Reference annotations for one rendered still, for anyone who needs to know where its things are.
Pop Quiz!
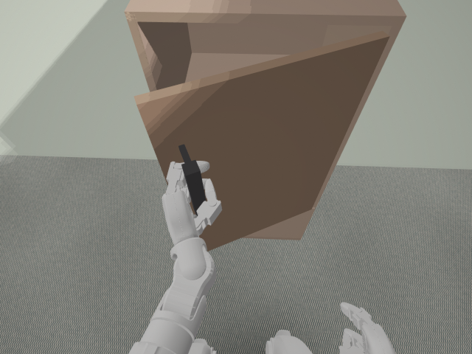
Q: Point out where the robot right shin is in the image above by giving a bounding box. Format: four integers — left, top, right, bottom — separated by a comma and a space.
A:
274, 330, 291, 338

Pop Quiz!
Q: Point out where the robot left forearm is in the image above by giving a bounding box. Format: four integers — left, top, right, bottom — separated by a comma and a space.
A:
129, 237, 217, 354

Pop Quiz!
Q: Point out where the robot left shin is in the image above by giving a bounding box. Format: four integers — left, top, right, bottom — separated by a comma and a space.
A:
193, 339, 208, 345

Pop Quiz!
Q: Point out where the handle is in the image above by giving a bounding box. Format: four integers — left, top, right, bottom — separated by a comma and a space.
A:
178, 145, 206, 216

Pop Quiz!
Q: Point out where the cupboard door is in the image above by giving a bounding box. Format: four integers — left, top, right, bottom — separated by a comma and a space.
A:
134, 31, 390, 251

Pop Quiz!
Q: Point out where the robot shin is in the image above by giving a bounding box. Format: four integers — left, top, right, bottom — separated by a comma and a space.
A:
193, 339, 208, 345
274, 330, 291, 338

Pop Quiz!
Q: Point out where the left robot hand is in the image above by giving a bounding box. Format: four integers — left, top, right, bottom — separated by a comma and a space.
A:
162, 161, 222, 246

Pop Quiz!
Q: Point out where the right robot hand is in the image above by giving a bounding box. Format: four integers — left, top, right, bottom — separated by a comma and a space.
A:
339, 302, 396, 354

